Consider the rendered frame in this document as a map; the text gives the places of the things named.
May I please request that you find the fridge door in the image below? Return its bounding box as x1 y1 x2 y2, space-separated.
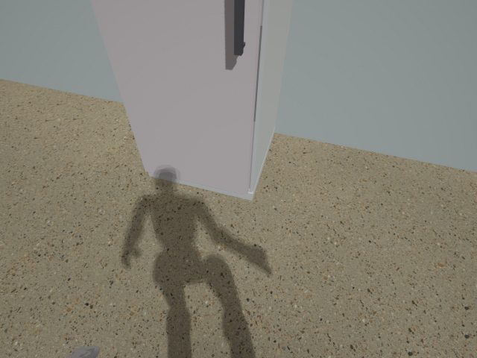
90 0 262 195

